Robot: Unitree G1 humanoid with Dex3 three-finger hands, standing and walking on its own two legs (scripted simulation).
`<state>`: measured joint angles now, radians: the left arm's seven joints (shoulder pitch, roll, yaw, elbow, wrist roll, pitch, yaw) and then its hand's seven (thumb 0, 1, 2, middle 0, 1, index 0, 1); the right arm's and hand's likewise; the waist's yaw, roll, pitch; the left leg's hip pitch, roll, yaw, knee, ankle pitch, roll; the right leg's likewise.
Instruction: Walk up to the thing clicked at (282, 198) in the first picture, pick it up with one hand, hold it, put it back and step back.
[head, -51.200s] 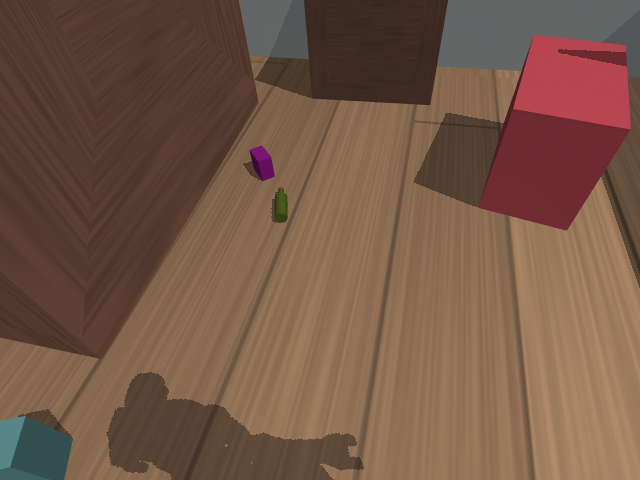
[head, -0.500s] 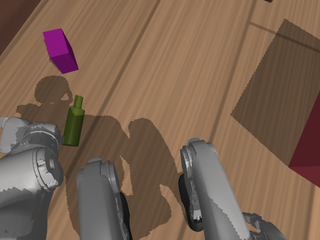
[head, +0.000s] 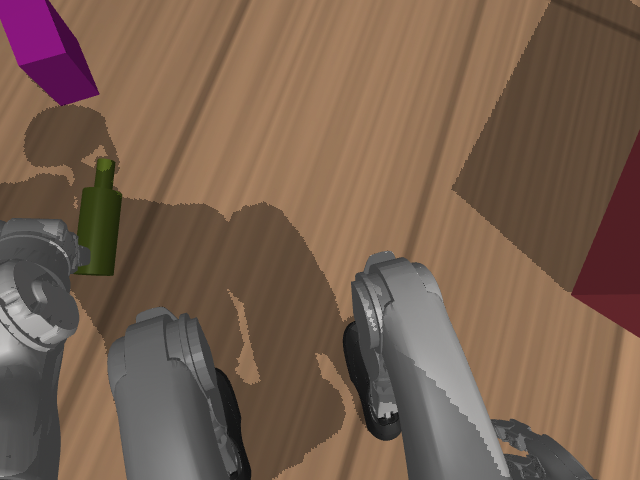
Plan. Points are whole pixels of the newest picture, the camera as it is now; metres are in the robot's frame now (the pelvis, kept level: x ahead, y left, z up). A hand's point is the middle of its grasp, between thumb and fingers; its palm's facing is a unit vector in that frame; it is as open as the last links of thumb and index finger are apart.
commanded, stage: rise first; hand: left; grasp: from above
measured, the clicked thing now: (100, 216) +0.50 +0.28 -0.32
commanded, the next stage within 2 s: none
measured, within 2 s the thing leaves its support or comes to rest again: neither
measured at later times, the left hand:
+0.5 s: hand (39, 254) +0.42 +0.31 -0.18, palm faces -0.03 -0.47 -0.88, open 13.9 cm
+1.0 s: hand (49, 248) +0.43 +0.31 -0.20, palm faces -0.01 -0.46 -0.89, open 14.0 cm
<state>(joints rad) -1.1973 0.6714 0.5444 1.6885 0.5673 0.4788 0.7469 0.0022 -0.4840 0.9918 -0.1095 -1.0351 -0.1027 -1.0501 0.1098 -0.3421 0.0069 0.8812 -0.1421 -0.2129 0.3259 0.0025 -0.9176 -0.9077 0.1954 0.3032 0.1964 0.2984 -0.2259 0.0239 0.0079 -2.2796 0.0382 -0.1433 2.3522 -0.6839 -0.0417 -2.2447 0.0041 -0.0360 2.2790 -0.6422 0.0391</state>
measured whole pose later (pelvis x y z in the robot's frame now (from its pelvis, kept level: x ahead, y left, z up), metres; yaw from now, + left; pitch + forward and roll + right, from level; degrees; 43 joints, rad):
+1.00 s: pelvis -0.01 +0.01 -0.01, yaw -4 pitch +29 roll -10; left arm -1.24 0.82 0.54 1.74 0.54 0.50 0.84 0.00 -0.51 0.98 -0.10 -1.05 -0.09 -1.07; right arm 0.12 -0.37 0.10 0.88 -0.17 -0.24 0.44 0.00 -0.93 -0.91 0.19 0.30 0.20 0.30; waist -0.32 -0.02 0.13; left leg -2.27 0.03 -0.22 2.42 -0.68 -0.04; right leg -2.20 0.02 -0.10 2.29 -0.62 0.05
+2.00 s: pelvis +0.00 +0.01 -0.01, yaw -5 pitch +30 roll -11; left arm -1.23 0.85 0.52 1.69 0.48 0.52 0.83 0.00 -0.49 0.96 -0.13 -1.02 -0.11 -1.04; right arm 0.11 -0.37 0.15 0.84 -0.15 -0.22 0.47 0.00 -0.94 -0.91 0.19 0.30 0.19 0.30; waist -0.32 -0.04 0.16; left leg -2.26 0.03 -0.24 2.44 -0.71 -0.04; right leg -2.18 0.02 -0.11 2.29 -0.64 0.06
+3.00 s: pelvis +0.00 +0.01 -0.01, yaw -4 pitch +29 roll -11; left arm -1.21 0.87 0.52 1.70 0.46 0.51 0.84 0.00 -0.41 0.90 -0.20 -0.93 -0.19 -0.96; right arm 0.10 -0.38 0.17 0.83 -0.16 -0.24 0.48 0.00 -0.93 -0.91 0.19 0.30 0.19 0.30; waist -0.33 -0.05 0.18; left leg -2.25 0.03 -0.24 2.44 -0.71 -0.04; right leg -2.16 0.02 -0.12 2.29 -0.65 0.05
